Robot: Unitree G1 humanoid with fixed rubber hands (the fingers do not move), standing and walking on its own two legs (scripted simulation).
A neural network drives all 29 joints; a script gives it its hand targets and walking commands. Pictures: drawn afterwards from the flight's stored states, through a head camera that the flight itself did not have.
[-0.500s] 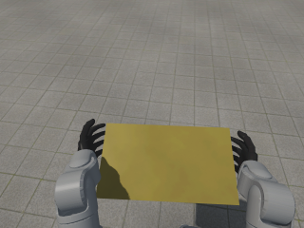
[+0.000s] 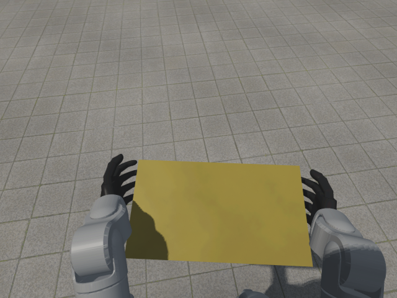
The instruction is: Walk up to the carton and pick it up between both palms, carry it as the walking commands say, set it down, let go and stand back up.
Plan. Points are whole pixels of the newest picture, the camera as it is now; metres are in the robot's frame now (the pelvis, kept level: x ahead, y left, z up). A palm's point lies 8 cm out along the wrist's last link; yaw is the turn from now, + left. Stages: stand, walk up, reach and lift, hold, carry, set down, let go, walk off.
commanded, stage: carry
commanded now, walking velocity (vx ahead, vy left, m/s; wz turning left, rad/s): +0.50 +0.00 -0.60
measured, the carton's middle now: (214, 217) +0.27 +0.00 +0.00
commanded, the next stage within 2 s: none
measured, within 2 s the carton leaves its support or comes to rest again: neither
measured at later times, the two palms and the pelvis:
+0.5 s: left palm (191, 84) +0.58 +0.05 +0.09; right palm (341, 116) +0.47 -0.29 +0.09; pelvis +0.28 -0.06 +0.00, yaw -16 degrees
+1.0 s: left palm (265, 30) +0.84 -0.17 +0.09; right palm (387, 68) +0.65 -0.47 +0.08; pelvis +0.52 -0.20 +0.00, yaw -30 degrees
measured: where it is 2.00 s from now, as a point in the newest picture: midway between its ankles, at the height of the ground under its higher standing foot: (267, 203)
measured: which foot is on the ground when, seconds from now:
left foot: down 0.00-0.08, up 0.10-0.34, down 0.36-0.70, up 0.72-0.96, down 0.98-1.00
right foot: up 0.00-0.06, down 0.08-0.36, up 0.38-0.66, down 0.68-0.98, up 1.00-1.00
